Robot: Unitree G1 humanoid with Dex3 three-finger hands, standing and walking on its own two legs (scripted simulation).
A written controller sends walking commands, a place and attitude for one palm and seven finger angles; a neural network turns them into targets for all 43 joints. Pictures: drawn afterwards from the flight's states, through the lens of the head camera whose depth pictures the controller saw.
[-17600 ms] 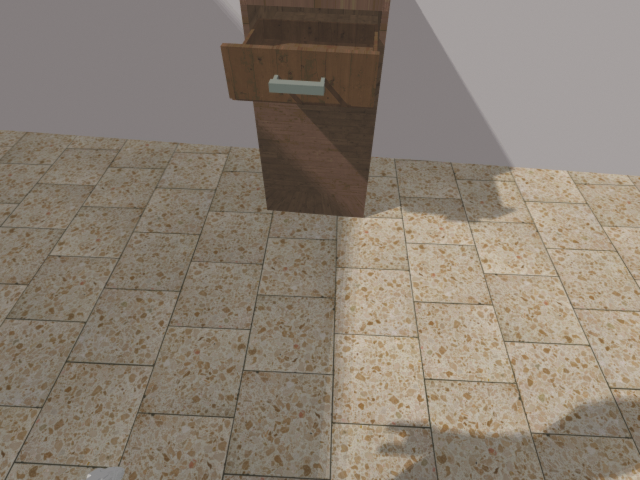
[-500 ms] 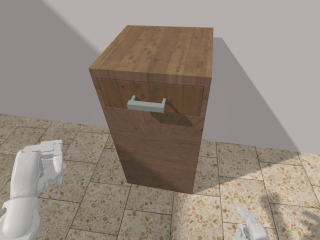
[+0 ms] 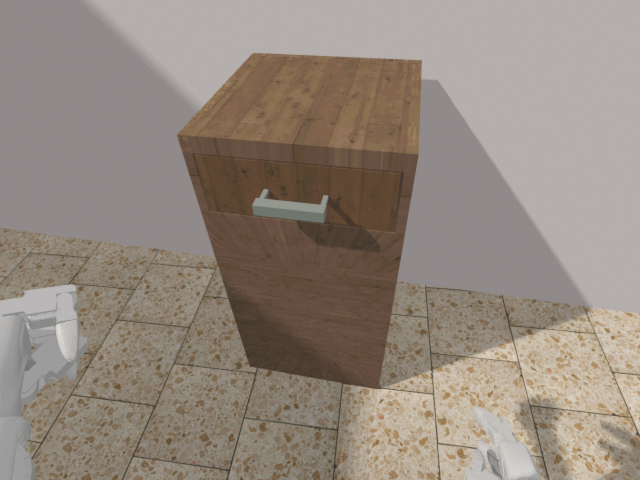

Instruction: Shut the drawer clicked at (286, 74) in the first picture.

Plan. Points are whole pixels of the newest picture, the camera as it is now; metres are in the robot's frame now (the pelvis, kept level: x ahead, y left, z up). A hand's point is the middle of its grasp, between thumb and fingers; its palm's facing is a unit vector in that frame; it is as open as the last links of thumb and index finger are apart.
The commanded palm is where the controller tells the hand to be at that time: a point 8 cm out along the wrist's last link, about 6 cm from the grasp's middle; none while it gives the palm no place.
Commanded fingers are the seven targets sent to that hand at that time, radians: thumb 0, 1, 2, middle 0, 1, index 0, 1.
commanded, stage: step back with the hand held close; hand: left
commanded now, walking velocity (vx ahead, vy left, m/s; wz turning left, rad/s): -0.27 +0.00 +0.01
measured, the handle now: (292, 203) +0.60 +0.13 +0.01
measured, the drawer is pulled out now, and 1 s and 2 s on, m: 0.00 0.00 0.00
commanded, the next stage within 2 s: stop stepping back and stand still in 1.44 s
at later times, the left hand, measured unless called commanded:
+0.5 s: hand (59, 386) +0.15 +0.25 +0.16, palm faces +0.36 -0.79 -0.50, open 3.2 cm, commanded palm +0.08 +0.29 +0.18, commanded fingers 0.00 0.90 0.90 -1.40 -1.60 -1.40 -1.60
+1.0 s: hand (34, 415) +0.12 +0.25 +0.16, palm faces +0.36 -0.77 -0.53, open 3.2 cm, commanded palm +0.05 +0.29 +0.18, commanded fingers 0.00 0.90 0.90 -1.40 -1.60 -1.40 -1.60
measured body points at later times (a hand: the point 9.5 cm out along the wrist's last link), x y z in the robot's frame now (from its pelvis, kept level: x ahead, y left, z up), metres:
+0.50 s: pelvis -0.05 +0.01 -0.01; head -0.04 +0.00 +0.44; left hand +0.12 +0.29 +0.19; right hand +0.11 -0.23 -0.09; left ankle -0.06 +0.10 -0.74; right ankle +0.04 -0.11 -0.74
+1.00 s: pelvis -0.08 +0.01 -0.01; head -0.06 +0.02 +0.44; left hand +0.10 +0.29 +0.19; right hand +0.07 -0.24 -0.09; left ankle -0.06 +0.10 -0.74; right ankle -0.05 -0.11 -0.72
